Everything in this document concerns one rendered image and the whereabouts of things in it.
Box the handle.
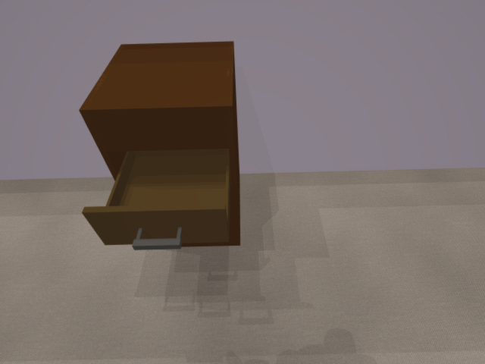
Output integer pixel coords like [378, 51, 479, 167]
[132, 227, 182, 250]

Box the drawer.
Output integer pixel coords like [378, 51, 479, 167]
[82, 149, 230, 245]

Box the cabinet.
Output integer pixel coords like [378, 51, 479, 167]
[79, 41, 240, 247]

